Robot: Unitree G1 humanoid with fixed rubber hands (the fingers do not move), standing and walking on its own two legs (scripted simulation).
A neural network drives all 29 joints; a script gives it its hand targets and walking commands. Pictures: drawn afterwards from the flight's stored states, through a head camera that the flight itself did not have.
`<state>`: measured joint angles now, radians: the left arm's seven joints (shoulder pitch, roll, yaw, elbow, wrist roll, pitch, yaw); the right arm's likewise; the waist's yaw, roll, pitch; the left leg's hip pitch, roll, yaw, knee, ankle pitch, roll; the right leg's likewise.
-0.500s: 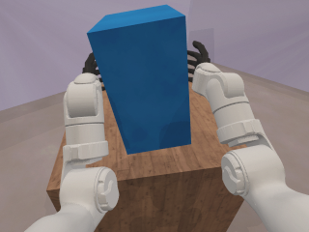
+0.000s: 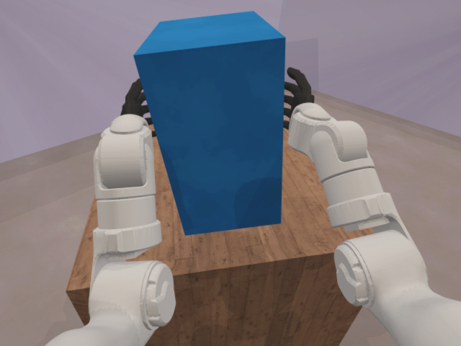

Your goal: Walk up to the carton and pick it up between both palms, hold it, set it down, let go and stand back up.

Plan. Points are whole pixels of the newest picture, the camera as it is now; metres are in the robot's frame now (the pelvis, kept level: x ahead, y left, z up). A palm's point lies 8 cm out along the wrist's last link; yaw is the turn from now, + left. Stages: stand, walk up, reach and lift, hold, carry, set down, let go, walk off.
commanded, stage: hold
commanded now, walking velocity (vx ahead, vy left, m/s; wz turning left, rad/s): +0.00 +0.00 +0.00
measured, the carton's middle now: (219, 121) +0.39 -0.01 +0.27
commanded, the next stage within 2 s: none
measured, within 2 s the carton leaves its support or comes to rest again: neither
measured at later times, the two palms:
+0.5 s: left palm (139, 126) +0.36 +0.11 +0.29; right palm (305, 116) +0.35 -0.14 +0.30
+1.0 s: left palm (135, 126) +0.35 +0.12 +0.29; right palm (302, 116) +0.35 -0.13 +0.30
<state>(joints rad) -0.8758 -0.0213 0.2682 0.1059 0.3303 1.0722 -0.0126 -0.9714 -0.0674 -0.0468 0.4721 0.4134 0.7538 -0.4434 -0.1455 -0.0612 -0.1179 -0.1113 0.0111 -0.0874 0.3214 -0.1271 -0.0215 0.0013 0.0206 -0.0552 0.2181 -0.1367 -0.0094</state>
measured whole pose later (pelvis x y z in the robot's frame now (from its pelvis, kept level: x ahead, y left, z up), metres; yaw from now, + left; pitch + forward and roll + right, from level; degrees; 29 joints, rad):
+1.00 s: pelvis +0.00 +0.00 +0.00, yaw +0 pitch -5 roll -1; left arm -0.89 -0.03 0.28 0.10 0.33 1.08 -0.01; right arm -0.97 -0.07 -0.06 0.46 0.41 0.76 -0.45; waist -0.14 -0.06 -0.10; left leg -0.11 0.01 -0.08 0.32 -0.12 -0.02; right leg 0.00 0.02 -0.05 0.23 -0.14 -0.01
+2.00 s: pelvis -0.01 +0.00 +0.00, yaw -4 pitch -2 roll +0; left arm -0.91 0.01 0.29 0.23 0.24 1.19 0.04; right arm -1.00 -0.04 -0.07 0.60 0.34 0.86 -0.42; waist -0.02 -0.04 -0.10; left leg -0.08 0.01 0.00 0.14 -0.03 -0.01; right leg -0.05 0.01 0.01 0.18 -0.09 0.00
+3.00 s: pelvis -0.01 +0.01 +0.01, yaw -4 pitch -1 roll +0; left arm -0.91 -0.03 0.31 0.19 0.28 1.12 0.03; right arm -0.96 -0.03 -0.10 0.50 0.27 0.84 -0.38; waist -0.07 0.00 -0.12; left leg -0.08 0.01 -0.02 0.07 0.03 -0.01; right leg -0.06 0.01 0.03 0.10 -0.03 0.00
